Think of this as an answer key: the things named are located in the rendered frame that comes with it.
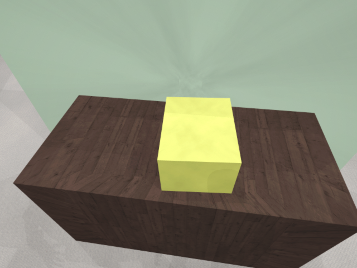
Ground carton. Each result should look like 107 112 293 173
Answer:
157 97 242 193

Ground pedestal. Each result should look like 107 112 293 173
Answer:
13 95 357 268

